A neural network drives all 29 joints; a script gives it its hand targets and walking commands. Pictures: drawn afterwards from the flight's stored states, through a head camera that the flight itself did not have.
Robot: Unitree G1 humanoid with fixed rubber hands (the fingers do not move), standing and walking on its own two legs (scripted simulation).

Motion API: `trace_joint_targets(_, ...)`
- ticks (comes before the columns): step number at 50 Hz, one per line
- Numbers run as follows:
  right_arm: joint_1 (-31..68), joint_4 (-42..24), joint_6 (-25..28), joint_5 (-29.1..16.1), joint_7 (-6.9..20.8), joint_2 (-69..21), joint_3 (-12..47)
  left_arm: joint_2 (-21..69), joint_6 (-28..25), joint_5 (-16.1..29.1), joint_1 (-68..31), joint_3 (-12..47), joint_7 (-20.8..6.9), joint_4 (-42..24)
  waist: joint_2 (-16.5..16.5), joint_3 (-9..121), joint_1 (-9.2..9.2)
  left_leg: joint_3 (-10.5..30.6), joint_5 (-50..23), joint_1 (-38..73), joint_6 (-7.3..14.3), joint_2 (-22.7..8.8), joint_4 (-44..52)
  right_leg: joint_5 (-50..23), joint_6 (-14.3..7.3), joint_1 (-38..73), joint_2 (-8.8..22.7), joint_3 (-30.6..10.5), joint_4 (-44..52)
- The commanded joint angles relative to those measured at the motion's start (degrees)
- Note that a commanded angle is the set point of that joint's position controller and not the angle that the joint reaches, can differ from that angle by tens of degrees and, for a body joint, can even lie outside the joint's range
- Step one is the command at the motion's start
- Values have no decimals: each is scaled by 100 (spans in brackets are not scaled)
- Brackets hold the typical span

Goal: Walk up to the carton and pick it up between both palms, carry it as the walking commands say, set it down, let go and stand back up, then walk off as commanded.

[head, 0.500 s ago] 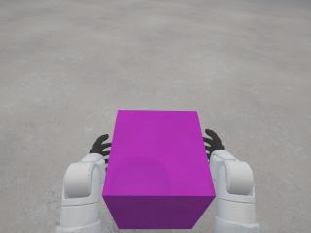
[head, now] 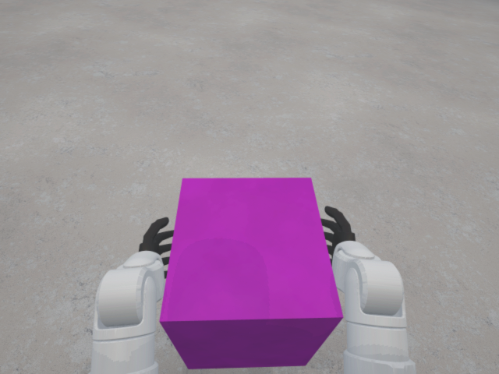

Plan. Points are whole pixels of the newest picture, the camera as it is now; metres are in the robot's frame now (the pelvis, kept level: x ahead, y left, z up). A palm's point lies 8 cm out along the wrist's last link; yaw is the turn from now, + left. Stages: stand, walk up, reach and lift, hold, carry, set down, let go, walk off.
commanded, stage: carry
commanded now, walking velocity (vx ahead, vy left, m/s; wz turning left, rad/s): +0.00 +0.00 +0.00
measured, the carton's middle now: (247, 277) +0.26 +0.01 +0.03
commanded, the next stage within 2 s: none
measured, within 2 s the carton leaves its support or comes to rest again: neither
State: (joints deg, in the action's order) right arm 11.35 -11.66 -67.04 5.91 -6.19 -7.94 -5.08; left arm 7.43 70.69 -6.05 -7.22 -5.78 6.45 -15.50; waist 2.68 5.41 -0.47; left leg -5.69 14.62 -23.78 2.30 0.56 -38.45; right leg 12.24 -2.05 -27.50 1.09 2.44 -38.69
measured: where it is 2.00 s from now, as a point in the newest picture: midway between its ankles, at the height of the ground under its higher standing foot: outside the picture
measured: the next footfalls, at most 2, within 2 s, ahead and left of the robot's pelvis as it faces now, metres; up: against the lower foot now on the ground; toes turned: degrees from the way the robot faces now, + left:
none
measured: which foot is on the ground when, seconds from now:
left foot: down 0.00-1.00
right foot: down 0.00-1.00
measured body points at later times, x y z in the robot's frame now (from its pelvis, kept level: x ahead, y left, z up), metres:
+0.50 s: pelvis +0.00 -0.02 +0.01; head -0.03 -0.02 +0.46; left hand +0.27 +0.13 +0.08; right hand +0.28 -0.17 +0.09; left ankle +0.06 +0.10 -0.71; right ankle +0.10 -0.10 -0.71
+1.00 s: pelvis +0.04 -0.02 +0.02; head +0.02 -0.01 +0.46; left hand +0.31 +0.13 +0.08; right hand +0.32 -0.16 +0.09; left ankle +0.06 +0.10 -0.71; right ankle +0.10 -0.10 -0.71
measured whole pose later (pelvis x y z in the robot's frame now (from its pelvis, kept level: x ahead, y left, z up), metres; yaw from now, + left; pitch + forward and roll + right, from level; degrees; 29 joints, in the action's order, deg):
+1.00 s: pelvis +0.04 -0.02 +0.02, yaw +1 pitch +3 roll +1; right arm 10.2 -12.3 -64.1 6.1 -6.1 -7.8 -5.2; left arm 7.5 67.2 -6.1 -7.8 -5.4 6.0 -14.1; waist 1.4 5.9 0.1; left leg -3.6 14.3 -20.7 0.3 -1.0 -32.2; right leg 10.6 -3.5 -23.6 -0.9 4.3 -31.3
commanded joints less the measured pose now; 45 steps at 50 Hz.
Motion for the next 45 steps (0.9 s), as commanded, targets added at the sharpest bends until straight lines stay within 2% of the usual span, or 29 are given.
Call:
trace_joint_targets(1,2697,-140,-3,-2007,1386,-5098,3458,5017,-392,2350,-4033,3887,-1566,-884,-460,1612,20,816,1642,-265,-14,-598,1440,958,-201,1240,287,-601,950)
trace_joint_targets(2,2722,40,53,-1943,1404,-5152,3392,5006,-441,2244,-4068,3782,-1569,-674,-201,1525,56,711,1422,177,-75,-436,1190,1612,-227,665,532,-1023,1567)
trace_joint_targets(3,2712,-36,61,-1953,1413,-5230,3444,5059,-451,2265,-4095,3798,-1560,-665,-113,1443,90,602,1376,540,-70,-313,970,2205,-190,148,599,-1156,1872)
trace_joint_targets(4,2890,-492,75,-2136,1403,-5374,3685,5200,-457,2431,-4235,3948,-1560,-1012,285,1488,104,643,1142,678,-39,-312,927,2160,-162,144,632,-1166,2029)
trace_joint_targets(5,2970,-651,31,-2185,1379,-5381,3750,5241,-392,2393,-4055,3926,-1561,-894,276,1512,112,661,1038,741,-13,-305,903,2149,-126,115,659,-1150,2110)
trace_joint_targets(6,2803,-389,3,-2104,1368,-5383,3623,5182,-396,2336,-4070,3898,-1548,-861,60,1537,104,507,819,934,-21,-236,761,2137,-137,32,714,-1189,2184)
trace_joint_targets(7,2899,-544,-23,-2198,1379,-5422,3704,5252,-358,2386,-4038,3920,-1535,-910,25,1476,92,614,887,901,44,-280,870,1997,-119,27,627,-1013,2091)
trace_joint_targets(8,2882,-559,-29,-2202,1363,-5389,3745,5156,-355,2337,-3914,3846,-1531,-891,149,1655,86,715,1107,829,93,-329,991,2014,-107,213,581,-947,2033)
trace_joint_targets(11,2887,-553,-49,-2242,1394,-5388,3758,5166,-326,2342,-3998,3893,-1513,-952,-348,1590,67,835,1428,610,69,-422,1329,1667,-80,368,454,-757,1724)
trace_joint_targets(12,2834,-610,-62,-2241,1398,-5361,3751,5153,-328,2300,-3948,3874,-1489,-1000,-353,1609,62,986,1703,454,96,-528,1541,1546,-46,503,368,-634,1540)
trace_joint_targets(14,2774,-469,-89,-2121,1387,-5236,3682,5075,-300,2206,-3827,3766,-1506,-806,-313,1495,53,1031,1951,84,88,-592,1666,1412,-52,771,289,-535,1345)
trace_joint_targets(20,2868,-535,-14,-2238,1375,-5367,3758,5162,-382,2255,-3872,3766,-1509,-791,189,1638,80,611,1069,607,24,-272,1005,1858,-145,487,636,-1067,2022)
trace_joint_targets(22,3018,-778,30,-2311,1386,-5449,3831,5174,-409,2315,-4027,3855,-1513,-1079,11,1694,80,472,973,837,37,-188,858,1911,-125,401,672,-1029,2139)
trace_joint_targets(23,2932,-753,10,-2280,1366,-5468,3821,5154,-391,2271,-3901,3823,-1488,-995,168,1642,87,503,1000,803,63,-223,890,1992,-112,400,680,-1025,2175)
trace_joint_targets(25,2791,-543,28,-2214,1367,-5454,3739,5116,-407,2244,-3897,3793,-1489,-889,186,1541,98,518,1049,861,100,-200,898,2060,-83,282,659,-965,2199)
trace_joint_targets(27,2760,-711,31,-2314,1385,-5473,3814,5183,-414,2326,-3870,3916,-1482,-1079,-263,1684,86,801,1096,900,138,-376,1191,1662,-57,367,550,-816,1938)
trace_joint_targets(28,2766,-732,55,-2291,1378,-5432,3794,5108,-439,2266,-3824,3841,-1476,-1105,-230,1701,78,941,1277,770,141,-491,1384,1393,-48,570,450,-745,1751)
trace_joint_targets(29,2725,-642,74,-2224,1377,-5380,3752,5109,-462,2214,-3865,3842,-1465,-1069,-381,1740,58,1001,1282,653,131,-557,1471,1182,-52,724,413,-704,1665)
trace_joint_targets(30,2622,-417,127,-2096,1366,-5326,3617,4995,-510,2109,-3776,3718,-1461,-881,-282,1726,64,978,1401,573,83,-582,1474,1121,-68,787,391,-692,1580)
trace_joint_targets(31,2778,-598,193,-2108,1358,-5305,3682,5117,-557,2134,-3796,3734,-1474,-816,-148,1721,55,905,1186,564,44,-566,1380,996,-87,874,461,-782,1650)
trace_joint_targets(34,2700,-526,252,-2038,1357,-5355,3631,5076,-623,2107,-3836,3745,-1466,-839,-160,1668,68,661,960,754,-5,-396,1110,1299,-86,589,572,-925,1880)
trace_joint_targets(35,2699,-763,236,-2160,1362,-5389,3773,5095,-613,2251,-3918,3932,-1459,-1174,-141,1725,76,718,878,763,14,-435,1130,1216,-98,642,560,-889,1857)
trace_joint_targets(36,2635,-444,265,-1978,1337,-5286,3555,5032,-609,2065,-3682,3689,-1478,-659,-54,1693,78,729,811,719,-6,-444,1145,1151,-84,698,587,-932,1876)
trace_joint_targets(37,2656,-658,255,-2071,1336,-5342,3686,5097,-613,2156,-3780,3837,-1469,-926,-177,1649,72,771,712,717,3,-491,1197,941,-97,736,575,-911,1815)
trace_joint_targets(39,2641,-393,349,-1963,1349,-5278,3535,5002,-713,2001,-3726,3664,-1452,-731,-183,1882,60,837,648,802,44,-571,1285,621,-100,916,523,-798,1671)
trace_joint_targets(40,2705,-874,341,-2175,1339,-5383,3798,5156,-693,2260,-3860,3979,-1448,-1159,-290,1797,50,787,483,818,-10,-549,1200,455,-97,891,540,-852,1695)
trace_joint_targets(42,2601,-617,334,-2105,1329,-5318,3681,5052,-698,2094,-3620,3781,-1434,-852,-228,1929,57,763,350,960,6,-584,1186,314,-124,952,575,-849,1618)
trace_joint_targets(43,2510,-761,285,-2170,1325,-5406,3774,5130,-667,2290,-3912,4012,-1428,-1325,-275,1873,64,859,263,840,39,-650,1320,57,-126,1046,489,-695,1460)
trace_joint_targets(45,2451,-585,273,-2092,1310,-5262,3667,4987,-614,2145,-3648,3865,-1435,-977,-390,1896,61,880,246,860,31,-685,1316,-50,-144,1106,500,-700,1434)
